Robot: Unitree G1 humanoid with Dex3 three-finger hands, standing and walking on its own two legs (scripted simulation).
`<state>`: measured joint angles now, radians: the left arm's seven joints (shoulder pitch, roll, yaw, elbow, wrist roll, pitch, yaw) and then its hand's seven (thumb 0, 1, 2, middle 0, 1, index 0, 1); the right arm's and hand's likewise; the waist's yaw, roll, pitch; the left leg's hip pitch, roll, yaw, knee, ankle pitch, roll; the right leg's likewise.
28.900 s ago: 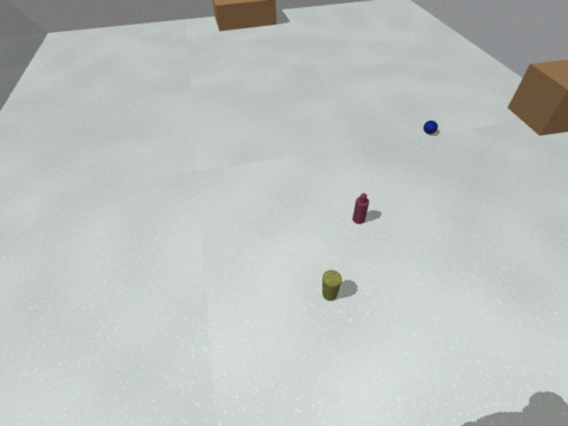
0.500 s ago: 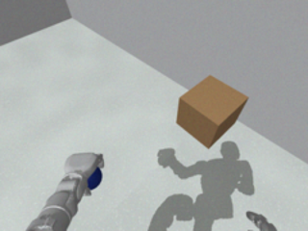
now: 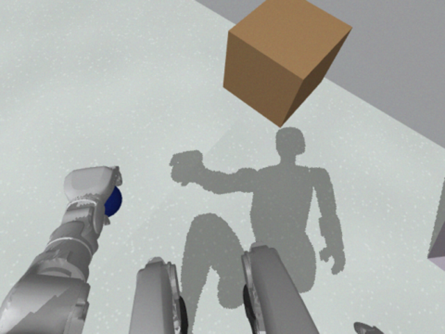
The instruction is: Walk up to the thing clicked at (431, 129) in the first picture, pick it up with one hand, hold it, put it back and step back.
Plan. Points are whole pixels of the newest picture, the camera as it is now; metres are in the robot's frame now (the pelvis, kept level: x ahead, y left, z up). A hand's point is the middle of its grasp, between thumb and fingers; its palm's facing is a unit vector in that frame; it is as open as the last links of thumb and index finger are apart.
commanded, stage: crouch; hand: left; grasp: from above
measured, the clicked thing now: (102, 199) +0.43 +0.22 -0.16
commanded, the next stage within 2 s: lower in 1.08 s
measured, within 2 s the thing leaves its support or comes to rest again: neither
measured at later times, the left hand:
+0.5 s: hand (121, 206) +0.44 +0.21 -0.28, palm faces -0.44 -0.02 -0.90, open 9.9 cm
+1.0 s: hand (128, 209) +0.45 +0.21 -0.34, palm faces -0.46 -0.02 -0.89, open 10.0 cm
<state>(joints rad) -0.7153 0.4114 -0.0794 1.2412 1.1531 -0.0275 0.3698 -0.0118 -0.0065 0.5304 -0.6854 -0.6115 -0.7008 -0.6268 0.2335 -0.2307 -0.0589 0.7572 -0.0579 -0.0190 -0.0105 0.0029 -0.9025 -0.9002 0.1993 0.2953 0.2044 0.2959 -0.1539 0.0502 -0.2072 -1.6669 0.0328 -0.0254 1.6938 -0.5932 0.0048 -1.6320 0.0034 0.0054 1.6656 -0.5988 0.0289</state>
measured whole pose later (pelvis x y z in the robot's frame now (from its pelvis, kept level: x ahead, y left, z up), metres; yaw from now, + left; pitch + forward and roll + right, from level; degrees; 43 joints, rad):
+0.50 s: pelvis -0.01 -0.01 -0.12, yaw -2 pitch +37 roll -4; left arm -0.86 0.52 0.00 1.32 1.20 -0.08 0.40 -0.01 -0.03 0.63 -0.64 -0.66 -0.66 -0.68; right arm 0.15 -0.24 -0.02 0.76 -0.12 -0.07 0.08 0.00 -0.91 -0.90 0.20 0.30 0.21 0.30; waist -0.20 0.01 -0.16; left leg -2.07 0.03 -0.08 2.09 -0.67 -0.02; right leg -2.02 0.02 -0.03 2.05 -0.68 0.02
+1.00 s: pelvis -0.02 -0.01 -0.18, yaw -3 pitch +35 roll -5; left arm -0.97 0.59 0.02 1.47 1.21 -0.12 0.42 0.00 -0.01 0.62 -0.62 -0.68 -0.64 -0.69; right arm 0.16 -0.25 0.01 0.79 -0.14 -0.07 0.12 0.00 -0.91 -0.90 0.20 0.30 0.20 0.30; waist -0.23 0.01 -0.10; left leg -2.24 0.03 -0.10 2.29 -0.67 -0.02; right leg -2.19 0.03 -0.04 2.24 -0.67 0.03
